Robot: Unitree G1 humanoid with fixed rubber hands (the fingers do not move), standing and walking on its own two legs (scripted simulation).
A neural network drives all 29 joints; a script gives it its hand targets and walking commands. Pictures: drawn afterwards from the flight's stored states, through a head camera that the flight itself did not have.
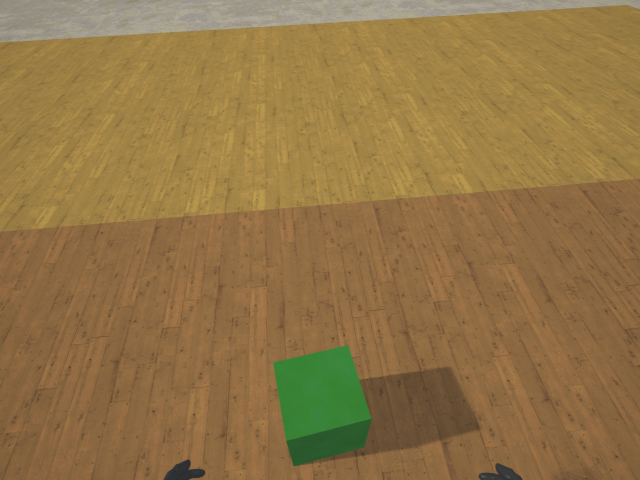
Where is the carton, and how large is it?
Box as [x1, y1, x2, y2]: [273, 345, 370, 465]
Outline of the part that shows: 347,345 273,362 285,436 293,465 364,446 370,422 370,416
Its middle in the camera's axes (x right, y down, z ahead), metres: +0.01 +0.46 +1.09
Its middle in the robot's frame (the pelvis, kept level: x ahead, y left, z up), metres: +0.44 +0.04 -0.64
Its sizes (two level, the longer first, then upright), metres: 0.210 0.200 0.250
